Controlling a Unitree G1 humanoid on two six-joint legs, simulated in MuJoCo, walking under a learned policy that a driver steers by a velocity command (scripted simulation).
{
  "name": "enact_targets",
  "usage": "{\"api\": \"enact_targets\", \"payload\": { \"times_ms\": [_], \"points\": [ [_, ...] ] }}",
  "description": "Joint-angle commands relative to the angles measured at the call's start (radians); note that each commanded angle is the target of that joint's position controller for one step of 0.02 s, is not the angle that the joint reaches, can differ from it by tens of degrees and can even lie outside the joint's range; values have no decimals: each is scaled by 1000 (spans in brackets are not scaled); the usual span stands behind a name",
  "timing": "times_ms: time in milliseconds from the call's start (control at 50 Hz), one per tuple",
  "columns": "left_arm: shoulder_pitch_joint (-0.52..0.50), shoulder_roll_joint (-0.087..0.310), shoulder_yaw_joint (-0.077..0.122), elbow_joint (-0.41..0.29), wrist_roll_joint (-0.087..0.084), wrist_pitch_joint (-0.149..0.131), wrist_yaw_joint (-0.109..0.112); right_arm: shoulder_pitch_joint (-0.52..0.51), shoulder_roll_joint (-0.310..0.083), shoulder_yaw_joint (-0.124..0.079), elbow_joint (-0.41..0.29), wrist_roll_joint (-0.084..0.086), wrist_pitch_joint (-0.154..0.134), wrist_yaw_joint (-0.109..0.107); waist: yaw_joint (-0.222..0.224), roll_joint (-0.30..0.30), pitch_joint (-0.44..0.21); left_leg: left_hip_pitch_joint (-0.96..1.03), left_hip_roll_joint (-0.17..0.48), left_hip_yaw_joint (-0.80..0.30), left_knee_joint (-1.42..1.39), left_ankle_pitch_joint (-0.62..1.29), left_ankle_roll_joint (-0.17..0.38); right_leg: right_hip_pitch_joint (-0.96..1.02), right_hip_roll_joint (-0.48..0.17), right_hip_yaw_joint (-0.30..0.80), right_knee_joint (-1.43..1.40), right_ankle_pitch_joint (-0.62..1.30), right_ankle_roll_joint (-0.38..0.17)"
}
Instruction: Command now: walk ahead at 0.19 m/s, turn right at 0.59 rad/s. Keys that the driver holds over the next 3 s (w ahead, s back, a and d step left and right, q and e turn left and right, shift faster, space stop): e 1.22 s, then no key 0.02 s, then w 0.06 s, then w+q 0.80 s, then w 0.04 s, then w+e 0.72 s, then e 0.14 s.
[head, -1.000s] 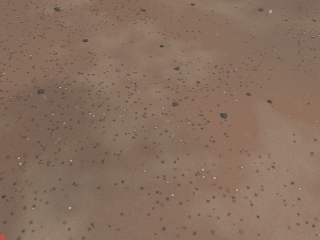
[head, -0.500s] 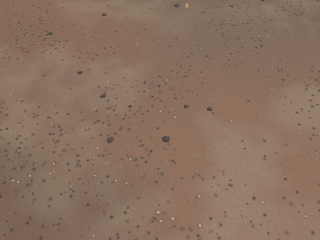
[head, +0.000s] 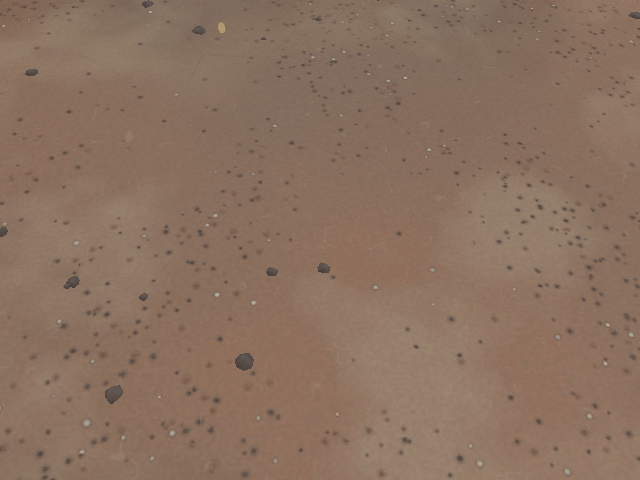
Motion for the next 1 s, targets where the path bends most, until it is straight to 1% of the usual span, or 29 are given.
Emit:
{"api": "enact_targets", "payload": {
  "times_ms": [20, 80, 160, 260, 280, 300, 320, 340, 360, 380, 400, 420, 440, 460, 480, 520, 560, 660, 740, 780, 800, 820, 840, 860, 880, 900, 920, 940, 1000],
  "points": [
    [100, 41, 11, -45, 8, 33, -25, 105, -110, -27, -20, 5, -10, -4, -17, 174, -157, 197, 266, -168, -171, 661, 168, -88, -56, 1, 26, 50, 30],
    [42, 30, 5, -81, 8, 49, -34, 92, -131, -36, -19, 0, -7, -5, -6, 166, -161, 172, 286, -103, -199, 588, 188, -112, -76, -17, -50, 100, 35],
    [-58, 11, -13, -133, 9, 63, -53, 78, -143, -43, -21, -1, 12, -6, -18, 186, -143, 117, 270, -5, -216, 380, 166, -46, -115, -62, -264, 205, 31],
    [-150, 33, -15, -187, 5, 64, -57, 124, -199, -67, -15, -2, 44, 3, -66, 198, -130, 144, 312, 9, -159, 172, 138, 43, -100, -120, -467, 122, 8],
    [-156, 36, -13, -196, 3, 59, -56, 131, -207, -72, -13, 0, 52, 3, -70, 197, -125, 155, 319, 9, -132, 134, 126, 62, -95, -126, -520, 105, -1],
    [-141, 32, -12, -197, 4, 52, -54, 127, -213, -75, -12, 5, 62, 3, -56, 179, -123, 147, 312, 28, -80, 87, 99, 113, -83, -135, -614, 134, -14],
    [-108, 42, -8, -183, 11, 39, -46, 155, -204, -76, -1, 3, 71, 4, -46, 122, -131, 116, 288, 55, 10, 36, 57, 192, -70, -113, -718, 194, -28],
    [-62, 109, 8, -176, 22, 23, -30, 212, -163, -69, 1, -4, 81, 10, -40, -90, -147, 29, 208, 130, 240, -120, -7, 276, -210, 107, -878, 296, -60],
    [-57, 257, 41, -205, 10, 23, -21, 184, -91, -45, -83, 4, 90, 9, -44, -324, -128, -240, 19, 131, 444, -525, -78, 330, -472, 493, -913, 643, -221],
    [35, 230, 50, -180, -4, 26, -17, 106, -143, -54, -78, -3, 107, -4, 37, -150, -171, -252, 26, -29, 592, -524, -79, 334, -465, 441, -873, 734, -303],
    [7, 185, 33, -170, -4, 29, -9, 95, -130, -54, -80, 12, 112, -4, 1, -119, -146, -254, 33, -69, 626, -452, -73, 303, -407, 353, -858, 739, -293],
    [-62, 144, 21, -173, -2, 34, -4, 101, -124, -53, -69, 20, 107, -4, -36, -95, -110, -237, 46, -93, 594, -363, -66, 257, -336, 277, -870, 675, -250],
    [-119, 119, 13, -184, -8, 37, 2, 106, -138, -58, -65, 10, 101, -5, -58, -109, -106, -223, 47, -95, 563, -307, -61, 248, -285, 239, -873, 627, -214],
    [-145, 95, 6, -195, -10, 38, 3, 128, -150, -62, -51, -4, 102, -4, -66, -113, -126, -194, 31, -82, 577, -275, -61, 243, -258, 216, -867, 665, -209],
    [-136, 92, 4, -196, -12, 36, 0, 137, -150, -64, -49, -7, 105, -1, -67, -92, -150, -178, 18, -83, 587, -266, -62, 246, -254, 218, -861, 691, -211],
    [-106, 111, 12, -187, -11, 31, -6, 127, -131, -60, -57, 1, 111, 1, -59, -55, -165, -175, 10, -92, 548, -264, -66, 260, -257, 243, -862, 667, -219],
    [-79, 126, 19, -180, -7, 31, -8, 100, -117, -55, -71, 4, 116, -1, -42, -63, -154, -183, 4, -100, 483, -268, -67, 269, -259, 284, -870, 581, -226],
    [-57, 143, 29, -174, 4, 40, -15, 54, -114, -49, -99, 9, 111, -7, -19, -78, -144, -119, -28, -113, 339, -279, -51, 232, -247, 373, -866, 451, -225],
    [-84, 148, 35, -174, 6, 46, -25, 82, -115, -45, -105, 21, 99, -14, -32, -93, -152, 8, -70, -114, 195, -292, -26, 189, -223, 443, -845, 480, -193],
    [-122, 143, 36, -175, -4, 50, -26, 147, -106, -43, -90, 22, 89, -24, -75, -86, -150, 140, -87, -108, 5, -212, -8, 134, -184, 456, -821, 443, -144],
    [-136, 128, 31, -178, -15, 49, -21, 187, -121, -47, -80, 15, 82, -33, -99, -59, -146, 244, -51, -130, -140, -144, 4, 62, -141, 435, -789, 338, -92],
    [-103, 65, 17, -186, -21, 45, -16, 184, -204, -62, -89, 0, 77, -42, -74, 108, -146, 317, 160, -325, -263, -233, 51, -48, -45, 321, -635, 96, -25],
    [-77, 55, 18, -190, -13, 43, -8, 84, -290, -78, -126, -2, 81, -36, -51, 289, -94, 257, 366, -572, -337, -215, 152, -195, 131, 76, -420, -81, 11],
    [-97, 133, 36, -186, 27, 45, -9, 92, -254, -75, -124, -11, 84, -28, -52, 207, -72, 137, 395, -530, -299, -92, 217, -144, 35, 77, -224, -93, 21],
    [-79, 139, 45, -166, 21, 49, -18, 44, -180, -53, -130, -3, 81, -23, -18, 145, -57, 101, 328, -434, -277, -20, 207, -109, 24, 83, -141, -40, 21],
    [-47, 127, 44, -144, 15, 56, -25, -4, -148, -45, -137, 1, 80, -20, 5, 129, -39, 91, 259, -324, -259, 37, 177, -101, 20, 70, -74, 16, 29],
    [-25, 119, 43, -134, 11, 63, -35, -26, -143, -43, -144, 1, 78, -25, 14, 161, -57, 134, 216, -257, -242, 75, 158, -117, 17, 53, -27, 56, 39],
    [-13, 111, 39, -128, 5, 67, -43, -20, -140, -42, -147, 0, 76, -28, 3, 178, -65, 176, 199, -212, -221, 166, 159, -140, 12, 34, -15, 58, 54],
    [-87, 88, 25, -152, -3, 71, -49, 80, -153, -50, -119, 2, 74, -29, -61, 165, -82, 313, 219, -171, -180, 296, 179, -189, -12, -1, -94, 47, 85]
  ]
}}
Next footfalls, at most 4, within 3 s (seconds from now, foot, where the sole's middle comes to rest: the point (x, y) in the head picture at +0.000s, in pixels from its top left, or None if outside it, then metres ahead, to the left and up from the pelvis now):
0.34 right None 0.10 -0.13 -0.77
0.82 left None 0.14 0.06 -0.77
1.24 right None -0.02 -0.10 -0.77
1.86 left None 0.37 -0.13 -0.77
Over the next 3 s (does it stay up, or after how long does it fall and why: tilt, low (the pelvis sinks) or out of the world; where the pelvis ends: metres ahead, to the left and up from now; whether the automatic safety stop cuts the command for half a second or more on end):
stays up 0.79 -0.40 -0.01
